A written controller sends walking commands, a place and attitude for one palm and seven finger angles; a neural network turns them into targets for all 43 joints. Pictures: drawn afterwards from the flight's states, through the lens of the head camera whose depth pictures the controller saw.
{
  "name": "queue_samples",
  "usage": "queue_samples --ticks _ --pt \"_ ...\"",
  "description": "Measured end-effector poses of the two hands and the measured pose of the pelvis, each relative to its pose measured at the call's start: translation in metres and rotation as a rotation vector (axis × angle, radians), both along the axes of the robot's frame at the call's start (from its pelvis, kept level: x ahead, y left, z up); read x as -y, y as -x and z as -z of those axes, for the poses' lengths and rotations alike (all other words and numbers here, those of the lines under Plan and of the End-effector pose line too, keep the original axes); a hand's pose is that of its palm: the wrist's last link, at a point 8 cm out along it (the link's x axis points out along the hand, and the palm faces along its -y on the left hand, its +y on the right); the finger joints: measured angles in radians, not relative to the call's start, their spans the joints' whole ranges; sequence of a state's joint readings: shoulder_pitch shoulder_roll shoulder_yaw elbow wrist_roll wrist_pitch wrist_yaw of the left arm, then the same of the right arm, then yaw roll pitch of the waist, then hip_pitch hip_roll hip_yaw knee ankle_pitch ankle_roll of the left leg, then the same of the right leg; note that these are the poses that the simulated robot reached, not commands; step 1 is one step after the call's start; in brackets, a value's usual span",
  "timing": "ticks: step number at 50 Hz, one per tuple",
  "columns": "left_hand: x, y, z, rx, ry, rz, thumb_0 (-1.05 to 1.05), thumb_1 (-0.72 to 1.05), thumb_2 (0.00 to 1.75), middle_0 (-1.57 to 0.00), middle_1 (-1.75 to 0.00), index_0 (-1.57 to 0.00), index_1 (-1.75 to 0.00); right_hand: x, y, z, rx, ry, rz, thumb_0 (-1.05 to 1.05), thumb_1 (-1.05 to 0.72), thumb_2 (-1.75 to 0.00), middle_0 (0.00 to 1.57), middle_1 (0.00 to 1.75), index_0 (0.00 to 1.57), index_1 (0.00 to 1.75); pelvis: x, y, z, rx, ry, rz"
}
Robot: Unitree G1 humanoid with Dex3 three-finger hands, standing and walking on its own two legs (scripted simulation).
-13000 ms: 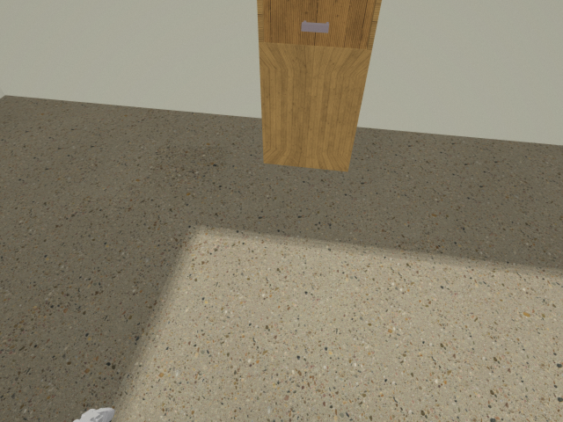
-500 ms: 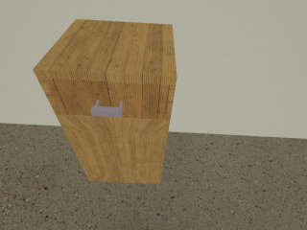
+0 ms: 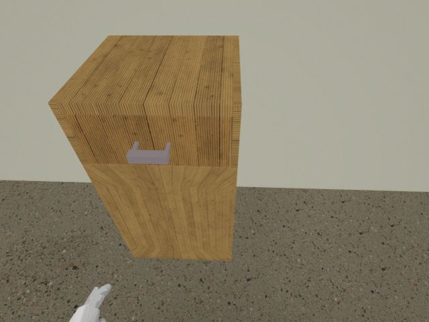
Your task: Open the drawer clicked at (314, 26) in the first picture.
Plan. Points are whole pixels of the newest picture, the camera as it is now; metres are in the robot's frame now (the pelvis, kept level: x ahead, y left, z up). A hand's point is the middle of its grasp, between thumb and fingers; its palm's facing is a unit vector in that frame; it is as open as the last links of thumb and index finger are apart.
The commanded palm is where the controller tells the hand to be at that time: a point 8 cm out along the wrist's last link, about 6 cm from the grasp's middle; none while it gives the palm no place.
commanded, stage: raise the hand with hooked fingers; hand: left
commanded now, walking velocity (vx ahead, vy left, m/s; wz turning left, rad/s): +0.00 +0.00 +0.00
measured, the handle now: (150, 151) +0.54 +0.21 +0.00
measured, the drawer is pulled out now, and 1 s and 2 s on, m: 0.00 0.00 0.00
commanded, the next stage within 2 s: move the hooked fingers above the handle in 1.74 s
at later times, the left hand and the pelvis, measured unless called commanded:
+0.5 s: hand (107, 276) +0.21 +0.22 -0.01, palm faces +0.07 -0.06 -1.00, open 10.0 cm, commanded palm +0.19 +0.21 +0.04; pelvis +0.02 -0.06 -0.03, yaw +3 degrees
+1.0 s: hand (106, 215) +0.30 +0.23 +0.05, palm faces +0.08 -0.10 -0.99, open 12.8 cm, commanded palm +0.27 +0.23 +0.12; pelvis +0.04 -0.02 +0.00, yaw +2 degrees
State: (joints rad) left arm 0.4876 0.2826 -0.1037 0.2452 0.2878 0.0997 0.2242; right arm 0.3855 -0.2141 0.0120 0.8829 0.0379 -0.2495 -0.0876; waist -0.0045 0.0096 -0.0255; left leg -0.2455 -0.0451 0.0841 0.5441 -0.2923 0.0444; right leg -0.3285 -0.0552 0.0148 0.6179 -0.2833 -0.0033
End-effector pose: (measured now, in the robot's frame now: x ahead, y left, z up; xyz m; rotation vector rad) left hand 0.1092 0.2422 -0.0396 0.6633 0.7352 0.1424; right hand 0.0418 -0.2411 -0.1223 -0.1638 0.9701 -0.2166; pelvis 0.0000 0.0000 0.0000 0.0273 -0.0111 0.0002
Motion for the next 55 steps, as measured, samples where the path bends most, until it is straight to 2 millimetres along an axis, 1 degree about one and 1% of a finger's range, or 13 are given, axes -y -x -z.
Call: queue_samples --ticks 4,7,9,13,16,20,24,29,35,40,44,47,55 --pt "0.02 -0.068 -0.059 0.311 -0.363 0.262 0.04 0.84 0.86 -0.21 -0.37 -0.2 -0.36 0.026 -0.064 -0.015 0.198 0.044 -0.085 0.02 -0.92 -0.9 0.2 0.3 0.2 0.3 0.007 0.004 0.009 -0.053 -0.001 -0.009" --pt "0.042 -0.085 -0.071 0.416 -0.519 0.388 0.02 0.77 0.83 -0.21 -0.4 -0.2 -0.4 0.039 -0.11 -0.032 0.272 0.048 -0.122 0.02 -0.92 -0.9 0.2 0.3 0.2 0.3 0.015 0.003 0.013 -0.09 -0.012 0.025" --pt "0.055 -0.08 -0.066 0.419 -0.559 0.45 0.02 0.72 0.82 -0.21 -0.43 -0.21 -0.43 0.042 -0.137 -0.044 0.296 0.042 -0.15 0.02 -0.91 -0.9 0.2 0.3 0.2 0.3 0.021 0.001 0.015 -0.11 -0.02 0.038" --pt "0.064 -0.049 -0.045 0.344 -0.616 0.506 0.01 0.62 0.78 -0.22 -0.49 -0.22 -0.49 0.038 -0.186 -0.058 0.313 0.046 -0.254 0.01 -0.91 -0.9 0.2 0.3 0.2 0.3 0.035 -0.002 0.019 -0.137 -0.025 0.031" --pt "0.055 -0.029 -0.037 0.296 -0.69 0.502 0.0 0.54 0.75 -0.24 -0.53 -0.24 -0.53 0.027 -0.215 -0.056 0.311 0.053 -0.34 0.01 -0.91 -0.9 0.2 0.3 0.2 0.3 0.044 -0.004 0.025 -0.16 -0.021 0.006" --pt "0.037 -0.035 -0.05 0.338 -0.777 0.449 0.0 0.43 0.71 -0.26 -0.59 -0.26 -0.59 0.008 -0.24 -0.041 0.307 0.028 -0.407 0.01 -0.91 -0.9 0.2 0.3 0.2 0.3 0.052 -0.008 0.034 -0.175 -0.004 -0.037" --pt "0.027 -0.066 -0.073 0.4 -0.823 0.383 0.0 0.34 0.67 -0.27 -0.65 -0.26 -0.65 -0.011 -0.241 -0.025 0.279 -0.04 -0.416 0.01 -0.91 -0.9 0.2 0.3 0.2 0.3 0.055 -0.013 0.036 -0.175 0.006 -0.058" --pt "0.032 -0.104 -0.091 0.371 -0.785 0.393 0.0 0.23 0.62 -0.27 -0.73 -0.27 -0.73 -0.019 -0.217 -0.012 0.181 -0.111 -0.365 0.01 -0.9 -0.9 0.2 0.3 0.2 0.3 0.053 -0.025 0.025 -0.164 0.0 -0.04" --pt "0.038 -0.124 -0.103 0.356 -0.746 0.501 0.0 0.09 0.56 -0.28 -0.82 -0.28 -0.82 0.001 -0.183 -0.003 0.066 -0.083 -0.284 0.01 -0.9 -0.9 0.2 0.3 0.21 0.3 0.046 -0.037 0.014 -0.155 0.0 -0.017" --pt "0.026 -0.134 -0.115 0.405 -0.768 0.496 0.0 -0.02 0.51 -0.29 -0.89 -0.29 -0.89 0.023 -0.167 0.0 -0.005 -0.023 -0.223 0.01 -0.9 -0.9 0.2 0.3 0.2 0.3 0.037 -0.041 0.011 -0.154 0.006 -0.021" --pt "0.014 -0.144 -0.125 0.435 -0.785 0.459 0.0 -0.11 0.47 -0.29 -0.95 -0.29 -0.95 0.03 -0.167 -0.004 -0.012 0.005 -0.193 0.01 -0.9 -0.9 0.2 0.3 0.2 0.3 0.029 -0.042 0.009 -0.147 0.011 -0.024" --pt "0.01 -0.153 -0.134 0.451 -0.784 0.449 0.0 -0.18 0.44 -0.3 -1.0 -0.3 -1.0 0.026 -0.174 -0.01 0.014 0.009 -0.185 0.01 -0.91 -0.9 0.2 0.3 0.2 0.3 0.023 -0.042 0.007 -0.134 0.015 -0.027" --pt "0.009 -0.175 -0.163 0.477 -0.797 0.481 0.0 -0.36 0.36 -0.31 -1.11 -0.31 -1.11 -0.012 -0.2 -0.029 0.108 -0.051 -0.221 0.01 -0.91 -0.9 0.2 0.3 0.2 0.3 0.012 -0.041 0.001 -0.088 0.02 -0.029"
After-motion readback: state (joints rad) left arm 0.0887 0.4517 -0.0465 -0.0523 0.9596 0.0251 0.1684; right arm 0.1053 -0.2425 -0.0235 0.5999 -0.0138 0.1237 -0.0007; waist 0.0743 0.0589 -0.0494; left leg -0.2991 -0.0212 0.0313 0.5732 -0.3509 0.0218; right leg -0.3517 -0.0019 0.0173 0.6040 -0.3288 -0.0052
